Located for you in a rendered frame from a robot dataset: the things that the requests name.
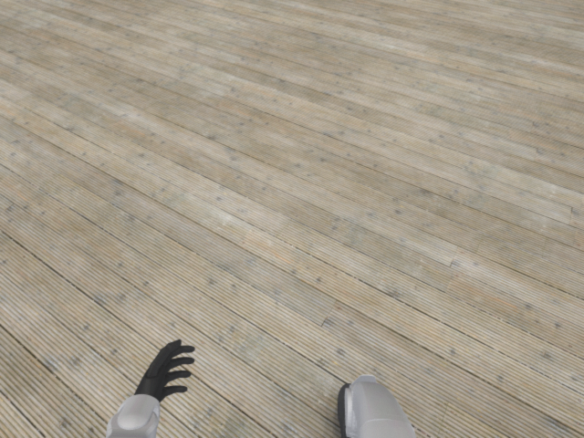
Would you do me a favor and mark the robot right thigh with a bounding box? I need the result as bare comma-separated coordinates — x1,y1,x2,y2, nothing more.
345,381,417,438

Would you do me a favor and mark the left robot hand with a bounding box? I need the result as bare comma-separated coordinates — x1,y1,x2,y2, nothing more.
134,339,195,402

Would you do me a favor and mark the left robot forearm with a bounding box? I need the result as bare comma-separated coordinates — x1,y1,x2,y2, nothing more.
106,394,161,438

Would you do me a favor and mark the right robot shin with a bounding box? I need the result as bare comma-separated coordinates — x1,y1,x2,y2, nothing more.
346,374,377,438

